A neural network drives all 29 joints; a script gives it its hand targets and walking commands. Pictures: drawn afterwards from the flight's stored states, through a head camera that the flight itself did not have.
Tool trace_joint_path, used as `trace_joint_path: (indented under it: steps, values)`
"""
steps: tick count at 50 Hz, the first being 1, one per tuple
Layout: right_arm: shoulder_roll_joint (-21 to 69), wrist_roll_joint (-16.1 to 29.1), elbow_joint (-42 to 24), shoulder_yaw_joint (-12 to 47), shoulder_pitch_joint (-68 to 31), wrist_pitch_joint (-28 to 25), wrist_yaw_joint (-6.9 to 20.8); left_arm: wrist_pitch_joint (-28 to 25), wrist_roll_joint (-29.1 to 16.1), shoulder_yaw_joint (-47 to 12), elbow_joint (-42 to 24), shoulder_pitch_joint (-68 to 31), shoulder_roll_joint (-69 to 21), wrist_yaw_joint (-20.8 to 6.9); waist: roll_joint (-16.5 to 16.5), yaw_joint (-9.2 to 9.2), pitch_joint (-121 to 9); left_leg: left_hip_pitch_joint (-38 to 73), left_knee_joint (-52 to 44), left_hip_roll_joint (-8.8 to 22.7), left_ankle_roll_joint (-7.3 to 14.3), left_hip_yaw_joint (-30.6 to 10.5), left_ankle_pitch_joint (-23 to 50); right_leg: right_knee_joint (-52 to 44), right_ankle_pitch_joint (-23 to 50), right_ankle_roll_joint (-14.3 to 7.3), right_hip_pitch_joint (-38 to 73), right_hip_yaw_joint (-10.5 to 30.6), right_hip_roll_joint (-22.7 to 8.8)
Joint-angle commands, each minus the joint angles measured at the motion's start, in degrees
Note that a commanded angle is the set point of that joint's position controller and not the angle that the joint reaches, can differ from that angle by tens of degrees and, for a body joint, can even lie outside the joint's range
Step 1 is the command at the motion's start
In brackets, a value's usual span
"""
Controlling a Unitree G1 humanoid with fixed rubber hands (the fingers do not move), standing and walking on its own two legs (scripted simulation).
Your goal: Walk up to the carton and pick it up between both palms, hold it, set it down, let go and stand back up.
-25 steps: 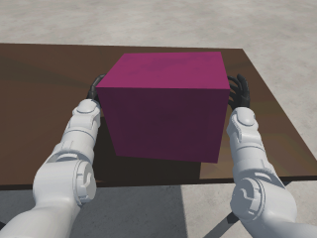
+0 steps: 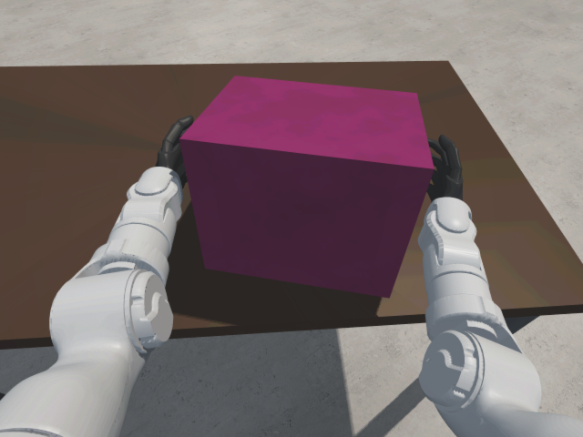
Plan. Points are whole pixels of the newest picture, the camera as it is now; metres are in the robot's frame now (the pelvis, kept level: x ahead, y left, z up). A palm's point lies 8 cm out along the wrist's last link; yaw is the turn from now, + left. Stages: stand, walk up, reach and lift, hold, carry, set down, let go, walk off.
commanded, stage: set down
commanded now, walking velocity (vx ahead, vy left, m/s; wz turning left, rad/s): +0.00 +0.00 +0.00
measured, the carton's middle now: (309, 182) +0.47 -0.08 +0.07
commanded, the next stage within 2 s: none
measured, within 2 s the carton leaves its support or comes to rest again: rests again in 1.94 s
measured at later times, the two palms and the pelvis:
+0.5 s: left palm (173, 173) +0.47 +0.12 +0.11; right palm (444, 203) +0.37 -0.24 +0.10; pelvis -0.01 +0.01 +0.00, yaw -1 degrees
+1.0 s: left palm (176, 173) +0.48 +0.12 +0.10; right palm (443, 202) +0.37 -0.25 +0.10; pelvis -0.01 +0.00 +0.00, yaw -1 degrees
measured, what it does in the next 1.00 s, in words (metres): stands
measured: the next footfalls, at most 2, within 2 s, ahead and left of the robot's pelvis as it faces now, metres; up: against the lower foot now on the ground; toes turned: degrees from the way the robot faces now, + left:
none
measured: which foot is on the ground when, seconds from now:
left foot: down 0.00-1.00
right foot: down 0.00-1.00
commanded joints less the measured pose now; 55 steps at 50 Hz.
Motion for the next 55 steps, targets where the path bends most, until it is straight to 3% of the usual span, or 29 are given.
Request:
trace_joint_path:
  steps: [1, 21, 38, 55]
  values:
    - [22.29, -1.23, -5.07, 17.41, -40.62, -3.04, 9.93, -3.92, 0.93, -5.88, -5.5, -39.27, -24.11, -7.41, 3.66, 0.88, -36.9, 15.95, 2.69, -1.21, -1.12, 2.61, 20.93, 3.69, 39.21, 3.11, 12.84, -5.84, 1.66]
    - [20.96, -5.29, -3.12, 11.52, -38.79, -2.77, 11.23, -5.49, 4.15, -2.01, -1.11, -39.63, -21.97, -7.0, 5.01, 1.34, -34.4, 16.97, 1.74, -0.39, -1.47, 2.86, 15.78, 1.39, 27.82, 2.57, 6.19, -6.87, 1.74]
    - [21.56, -6.53, -3.61, 10.46, -34.34, -1.61, 11.38, -4.99, 6.92, 0.82, -2.19, -37.17, -20.68, -7.65, 5.33, 1.47, -30.29, 16.26, 0.66, -0.39, -1.02, 2.78, 13.19, 0.64, 25.65, 3.09, 4.93, -7.18, 1.38]
    - [22.99, -7.7, -4.69, 10.47, -29.08, -0.01, 11.95, -3.49, 10.91, 3.82, -4.56, -33.14, -20.89, -8.34, 5.85, 2.88, -27.32, 18.36, 0.62, -0.05, -0.51, 2.74, 14.52, -0.29, 24.03, 3.73, 2.1, -7.74, 1.3]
